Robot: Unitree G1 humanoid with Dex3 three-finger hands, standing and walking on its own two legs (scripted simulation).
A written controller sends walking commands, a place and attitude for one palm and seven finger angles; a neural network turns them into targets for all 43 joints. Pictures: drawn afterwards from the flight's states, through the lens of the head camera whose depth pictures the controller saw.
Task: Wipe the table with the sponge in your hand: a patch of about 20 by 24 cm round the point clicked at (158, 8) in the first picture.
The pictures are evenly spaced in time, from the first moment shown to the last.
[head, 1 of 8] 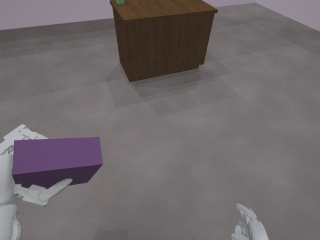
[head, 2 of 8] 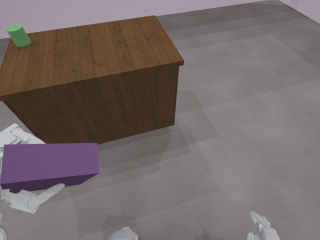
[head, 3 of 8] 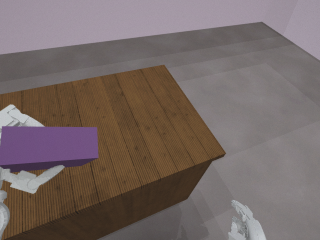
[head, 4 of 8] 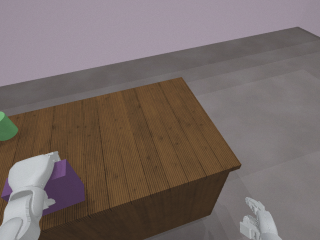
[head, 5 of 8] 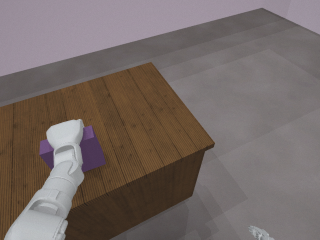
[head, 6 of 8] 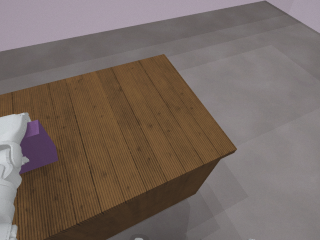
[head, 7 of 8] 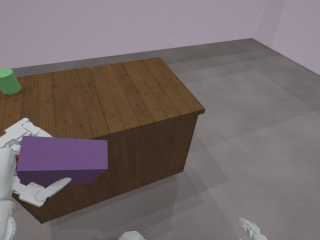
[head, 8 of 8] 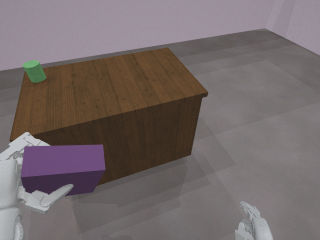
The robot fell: no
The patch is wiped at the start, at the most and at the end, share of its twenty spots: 0.00 1.00 1.00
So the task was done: yes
